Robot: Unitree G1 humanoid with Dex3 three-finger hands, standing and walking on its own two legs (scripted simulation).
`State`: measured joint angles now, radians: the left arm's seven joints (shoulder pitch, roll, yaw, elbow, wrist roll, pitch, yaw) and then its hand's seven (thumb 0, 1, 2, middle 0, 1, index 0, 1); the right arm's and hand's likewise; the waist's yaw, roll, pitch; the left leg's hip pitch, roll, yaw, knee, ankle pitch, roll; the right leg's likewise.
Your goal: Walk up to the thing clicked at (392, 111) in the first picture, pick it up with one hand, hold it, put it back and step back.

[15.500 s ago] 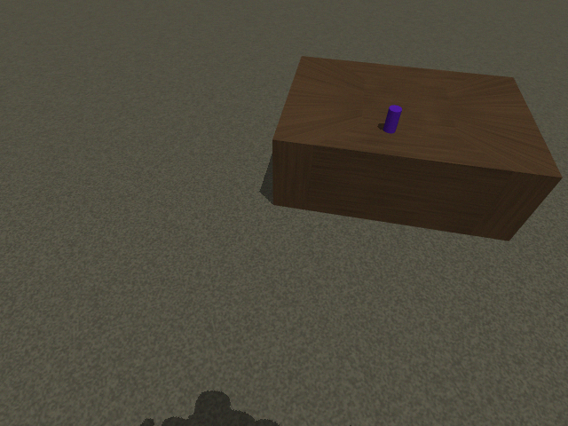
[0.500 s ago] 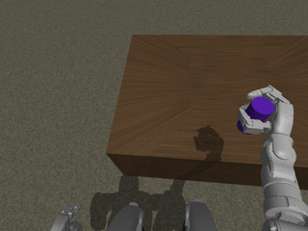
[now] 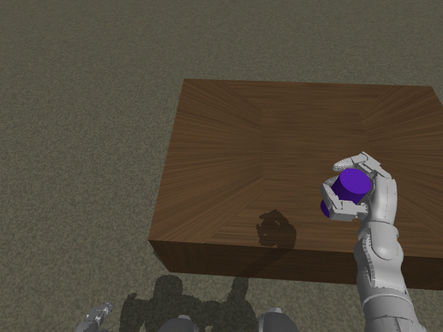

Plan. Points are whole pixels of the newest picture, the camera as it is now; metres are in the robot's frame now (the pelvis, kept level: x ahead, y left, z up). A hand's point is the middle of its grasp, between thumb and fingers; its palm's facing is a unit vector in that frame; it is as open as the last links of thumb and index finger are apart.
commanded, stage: lift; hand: right
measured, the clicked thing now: (343, 195) +0.36 -0.20 +0.02
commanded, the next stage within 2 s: hold in 0.32 s
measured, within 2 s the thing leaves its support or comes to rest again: neither
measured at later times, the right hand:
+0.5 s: hand (338, 187) +0.36 -0.17 +0.06, palm faces +0.18 +0.98 -0.01, open 7.2 cm
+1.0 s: hand (343, 193) +0.34 -0.17 +0.07, palm faces +0.18 +0.98 -0.01, open 7.2 cm
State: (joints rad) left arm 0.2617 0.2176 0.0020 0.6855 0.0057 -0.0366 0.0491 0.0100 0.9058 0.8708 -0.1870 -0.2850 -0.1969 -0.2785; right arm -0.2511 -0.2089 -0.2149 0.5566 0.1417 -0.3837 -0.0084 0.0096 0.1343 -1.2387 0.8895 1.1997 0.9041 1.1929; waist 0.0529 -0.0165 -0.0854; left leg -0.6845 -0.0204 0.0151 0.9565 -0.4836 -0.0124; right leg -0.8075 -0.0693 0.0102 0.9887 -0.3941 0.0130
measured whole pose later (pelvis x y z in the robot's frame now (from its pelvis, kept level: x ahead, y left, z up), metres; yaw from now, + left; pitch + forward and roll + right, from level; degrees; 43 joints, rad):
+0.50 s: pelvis +0.01 +0.01 +0.02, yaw +0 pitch +9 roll +2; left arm 0.24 0.22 0.01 0.68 0.00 -0.03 0.05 0.01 0.91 0.87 -0.19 -0.28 -0.20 -0.28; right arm -0.19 -0.18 -0.17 0.51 0.14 -0.38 -0.01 0.01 0.13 -1.24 0.89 1.20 0.91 1.19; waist 0.03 -0.01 -0.07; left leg -0.56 -0.01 0.01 0.86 -0.47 -0.01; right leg -0.67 -0.06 0.00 0.89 -0.37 0.02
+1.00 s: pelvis +0.01 +0.00 +0.02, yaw +0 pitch +7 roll +1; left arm 0.23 0.21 0.00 0.67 0.00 -0.02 0.05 0.01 0.91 0.88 -0.19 -0.30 -0.20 -0.29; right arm -0.13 -0.17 -0.13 0.45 0.15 -0.37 -0.03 0.01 0.13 -1.24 0.89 1.20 0.91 1.19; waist 0.02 -0.01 -0.05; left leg -0.49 0.00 0.00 0.81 -0.44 -0.02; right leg -0.60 -0.05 -0.01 0.83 -0.35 0.01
